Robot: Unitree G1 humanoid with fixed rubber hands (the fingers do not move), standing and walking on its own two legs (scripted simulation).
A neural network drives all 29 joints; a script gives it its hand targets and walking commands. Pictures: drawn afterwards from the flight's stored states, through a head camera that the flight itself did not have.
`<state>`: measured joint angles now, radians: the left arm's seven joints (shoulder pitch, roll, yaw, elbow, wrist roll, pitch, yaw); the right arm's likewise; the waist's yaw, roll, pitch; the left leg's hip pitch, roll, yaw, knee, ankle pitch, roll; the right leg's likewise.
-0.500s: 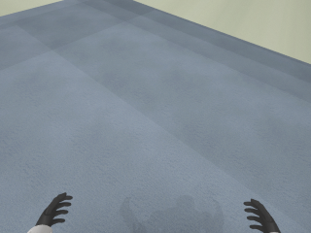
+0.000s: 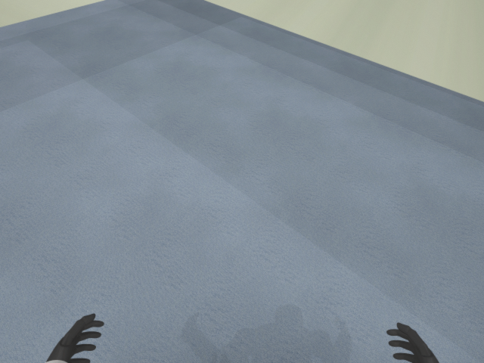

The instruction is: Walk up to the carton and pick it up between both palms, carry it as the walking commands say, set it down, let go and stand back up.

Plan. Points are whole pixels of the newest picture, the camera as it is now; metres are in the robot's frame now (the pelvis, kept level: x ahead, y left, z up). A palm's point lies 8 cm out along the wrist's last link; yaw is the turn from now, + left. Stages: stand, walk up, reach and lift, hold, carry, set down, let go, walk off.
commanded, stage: stand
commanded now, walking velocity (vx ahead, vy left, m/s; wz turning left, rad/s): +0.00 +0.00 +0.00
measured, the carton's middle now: out of the picture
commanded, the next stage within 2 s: walk up in 0.76 s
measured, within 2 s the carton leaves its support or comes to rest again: neither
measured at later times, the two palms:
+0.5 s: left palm out of the picture +0.12 +0.31 -0.08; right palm out of the picture +0.12 -0.31 -0.08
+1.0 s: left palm out of the picture +0.10 +0.31 -0.08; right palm out of the picture +0.10 -0.31 -0.08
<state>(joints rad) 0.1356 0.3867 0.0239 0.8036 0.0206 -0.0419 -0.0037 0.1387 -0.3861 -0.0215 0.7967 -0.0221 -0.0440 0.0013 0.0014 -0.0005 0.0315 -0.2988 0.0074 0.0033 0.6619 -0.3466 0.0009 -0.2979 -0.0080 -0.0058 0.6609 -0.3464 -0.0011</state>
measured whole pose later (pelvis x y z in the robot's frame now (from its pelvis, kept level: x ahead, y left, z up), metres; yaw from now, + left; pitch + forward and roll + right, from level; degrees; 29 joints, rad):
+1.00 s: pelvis +0.00 +0.00 +0.02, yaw +2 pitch -2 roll +0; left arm 0.08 0.39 0.02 1.01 0.02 0.01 0.01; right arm 0.11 -0.39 -0.04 1.01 -0.02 0.01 0.02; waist -0.01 0.00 0.04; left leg -0.19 -0.01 -0.03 0.44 -0.21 0.00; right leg -0.17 -0.03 -0.05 0.43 -0.22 0.01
